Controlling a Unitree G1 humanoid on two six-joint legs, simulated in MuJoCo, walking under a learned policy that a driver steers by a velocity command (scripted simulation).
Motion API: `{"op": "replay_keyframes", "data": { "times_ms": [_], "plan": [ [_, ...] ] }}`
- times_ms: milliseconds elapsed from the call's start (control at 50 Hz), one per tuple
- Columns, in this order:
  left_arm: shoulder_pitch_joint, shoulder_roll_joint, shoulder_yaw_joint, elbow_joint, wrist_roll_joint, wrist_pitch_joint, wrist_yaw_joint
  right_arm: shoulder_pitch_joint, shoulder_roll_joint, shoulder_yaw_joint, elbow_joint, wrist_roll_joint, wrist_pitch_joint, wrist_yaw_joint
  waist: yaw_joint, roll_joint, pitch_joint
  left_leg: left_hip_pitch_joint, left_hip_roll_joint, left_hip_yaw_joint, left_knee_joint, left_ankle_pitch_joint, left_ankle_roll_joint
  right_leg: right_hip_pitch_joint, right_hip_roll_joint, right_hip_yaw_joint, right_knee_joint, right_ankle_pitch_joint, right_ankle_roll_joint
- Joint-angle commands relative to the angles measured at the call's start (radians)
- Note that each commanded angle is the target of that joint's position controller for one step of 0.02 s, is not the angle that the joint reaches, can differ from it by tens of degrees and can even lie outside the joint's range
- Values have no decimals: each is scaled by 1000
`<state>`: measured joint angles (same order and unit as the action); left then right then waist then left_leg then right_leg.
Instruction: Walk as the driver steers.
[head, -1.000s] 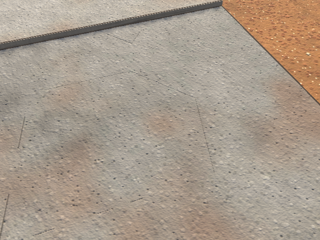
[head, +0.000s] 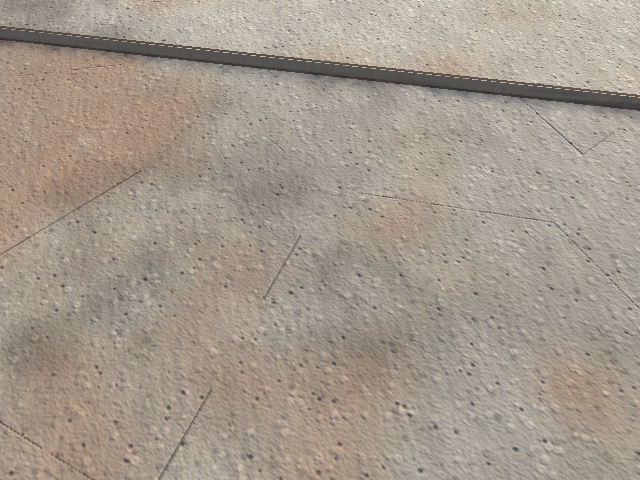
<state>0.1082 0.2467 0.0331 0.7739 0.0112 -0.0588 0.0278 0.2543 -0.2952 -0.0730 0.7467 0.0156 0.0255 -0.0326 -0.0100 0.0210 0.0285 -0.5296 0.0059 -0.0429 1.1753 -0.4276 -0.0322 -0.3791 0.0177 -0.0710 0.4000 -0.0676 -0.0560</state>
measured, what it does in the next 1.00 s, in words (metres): walks ahead: left foot, then right foot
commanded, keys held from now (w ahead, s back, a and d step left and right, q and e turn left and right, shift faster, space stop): w+q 0.10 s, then w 0.90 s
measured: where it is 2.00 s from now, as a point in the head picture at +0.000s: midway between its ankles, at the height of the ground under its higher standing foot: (263, 273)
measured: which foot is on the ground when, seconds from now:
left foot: up 0.00-0.24, down 0.26-0.76, up 0.78-1.00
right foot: down 0.00-0.26, up 0.28-0.74, down 0.76-1.00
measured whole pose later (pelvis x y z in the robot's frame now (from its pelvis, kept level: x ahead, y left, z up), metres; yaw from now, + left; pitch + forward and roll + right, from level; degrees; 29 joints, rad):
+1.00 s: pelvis +0.43 +0.08 +0.01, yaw +9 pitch +1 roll -2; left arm 0.28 0.26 0.05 0.88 0.00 -0.10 -0.04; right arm 0.22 -0.28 -0.05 0.77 0.01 -0.08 -0.02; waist 0.03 0.04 0.02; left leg -0.63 0.13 -0.06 1.12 -0.25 0.02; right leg -0.19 0.08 -0.07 0.31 -0.15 -0.08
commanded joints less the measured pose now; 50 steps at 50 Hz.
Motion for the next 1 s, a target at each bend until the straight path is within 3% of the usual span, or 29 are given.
{"op": "replay_keyframes", "data": {
  "times_ms": [20, 60, 140, 200, 240, 260, 280, 300, 320, 340, 380, 400, 460, 540, 620, 680, 720, 740, 760, 780, 800, 820, 840, 860, 880, 900, 940, 1000],
  "plan": [
    [11, 165, 51, -47, -11, -28, 4, 70, -31, -5, -65, -2, -16, 6, 3, -121, -107, -31, 69, 17, -99, 47, 16, 113, -285, 255, -268, -303, -188],
    [20, 192, 64, -44, -18, -35, 1, 31, -34, -3, -86, -4, -30, 13, 8, -108, -117, -23, 92, 16, -193, 77, 33, 139, -317, 245, -286, -328, -196],
    [8, 215, 76, -42, -31, -30, -18, 28, -38, -1, -82, -2, -43, 29, 0, -125, -108, 104, 74, 71, -374, 105, 64, 97, -304, 153, -296, -338, -170],
    [23, 209, 73, -26, -45, -14, -35, 57, -32, -1, -65, 0, -51, 37, -21, -120, -100, 215, 44, 113, -551, 130, 93, 91, -304, 127, -251, -402, -145],
    [18, 170, 60, -19, -43, -1, -41, 152, -36, -9, -14, -2, -54, 38, -63, -83, -91, 379, -15, 160, -679, 127, 117, 5, -249, 73, -135, -502, -96],
    [-2, 111, 40, -26, -32, -2, -48, 225, -57, -18, 10, -1, -55, 33, -87, -24, -80, 487, 35, 63, -747, 59, 143, -98, -194, 11, 31, -497, -50],
    [-32, 18, 9, -52, -6, -12, -67, 294, -138, -32, 3, -9, -58, 22, -97, 212, -67, 595, 278, -312, -897, -61, 215, -318, -92, -74, 433, -483, 28],
    [-43, 88, 31, -84, -27, -32, -67, 257, -243, -52, -31, -17, -74, 29, -68, 241, 18, 548, 399, -613, -1022, -293, 343, -560, -33, 26, 593, -472, 10],
    [-74, 153, 45, -86, -48, -46, -66, 225, -189, -40, -47, -17, -97, 33, -69, 149, 57, 533, 383, -588, -1049, -323, 340, -619, -94, 110, 669, -365, -13],
    [-54, 161, 49, -77, -51, -51, -67, 176, -147, -25, -53, -14, -112, 36, -36, 132, 63, 545, 352, -504, -1034, -213, 307, -645, -114, 126, 666, -247, -22],
    [-18, 154, 51, -36, -18, -49, -63, 117, -104, -10, -66, -10, -118, 40, -8, 88, 26, 523, 275, -327, -1031, 50, 250, -558, -142, 126, 612, -103, -1],
    [-18, 140, 51, -25, -14, -46, -65, 126, -89, -4, -64, -16, -120, 37, -7, 77, 7, 515, 249, -261, -1034, 186, 236, -516, -137, 112, 603, -39, 12],
    [-44, 95, 41, -27, -17, -35, -63, 195, -73, -1, -26, -15, -120, 27, -17, 62, -12, 539, 206, -127, -1025, 461, 217, -477, -115, 84, 519, 84, 44],
    [-164, 56, 24, -66, -28, -34, -73, 243, -76, -1, 9, -14, -115, 15, -54, 84, 30, 516, 175, -40, -1043, 488, 193, -396, -81, 51, 308, 205, 49],
    [-262, 49, 13, -105, -35, -44, -95, 287, -91, -5, 49, -7, -109, 12, -82, 84, 90, 580, 213, -43, -1031, 482, 204, -388, -62, 35, 175, 184, 24],
    [-277, 63, 11, -123, -34, -56, -111, 280, -104, -10, 71, 1, -97, 7, -62, 90, 96, 652, 251, -44, -970, 619, 198, -360, -49, 27, 122, 88, -16],
    [-196, 101, 27, -108, -27, -57, -107, 253, -129, -16, 73, -1, -89, 2, -10, 127, 19, 682, 247, -33, -855, 965, 178, -204, 5, -12, 118, 8, -51],
    [-82, 136, 44, -80, -25, -55, -99, 234, -138, -17, 74, -3, -82, 2, 55, 140, -62, 673, 223, -10, -716, 1154, 162, -43, 45, -42, 108, 1, -78],
    [101, 181, 64, -33, -25, -50, -85, 213, -132, -12, 68, -8, -81, 2, 140, 131, -175, 541, 186, 12, -507, 1155, 133, 247, 12, -4, 122, 64, -119],
    [287, 275, 86, -1, -8, -42, -69, 261, -70, 10, 45, -34, -91, 7, 166, -47, -358, 225, 100, 38, -143, 729, 94, 655, -239, 287, 183, 98, -215],
    [336, 260, 80, 29, -12, -42, -78, 393, 56, 46, 70, -13, -112, 26, 98, -288, -536, -85, -83, -89, 151, -148, 53, 912, -433, 793, 15, -191, -352],
    [297, 177, 61, 31, -26, -39, -70, 253, -79, 13, 59, 24, -133, 29, 141, -198, -408, -189, -27, -149, 232, -121, 73, 811, -379, 767, -81, -297, -282],
    [198, 149, 51, 19, -29, -36, -62, 133, -112, 4, 16, 40, -142, 29, 119, -148, -223, -236, 26, -92, 211, -26, 81, 631, -348, 600, -109, -239, -236],
    [126, 131, 42, 7, -24, -38, -61, 79, -104, 6, 7, 25, -146, 21, 78, -39, -135, -188, 77, -62, 161, 62, 81, 448, -317, 491, -142, -113, -216],
    [86, 114, 39, 2, -11, -42, -64, 74, -94, -1, 7, 7, -141, 16, 37, -27, -87, -130, 108, -54, 108, 112, 78, 320, -280, 414, -168, -27, -208],
    [68, 99, 35, 4, 1, -47, -66, 109, -74, -1, 16, 4, -129, 17, 1, -52, -82, -65, 133, -62, 81, 140, 78, 245, -249, 362, -201, -5, -204],
    [70, 100, 36, 22, -8, -58, -68, 135, -32, 4, 25, 4, -107, 13, -25, -81, -56, -41, 147, -46, 24, 156, 65, 169, -227, 288, -252, 31, -214],
    [108, 132, 42, 50, -12, -64, -58, 36, -33, 5, -16, -15, -99, 8, -16, -72, -3, -126, 165, -24, -108, 262, 32, 143, -216, 210, -282, 144, -215]
  ]
}}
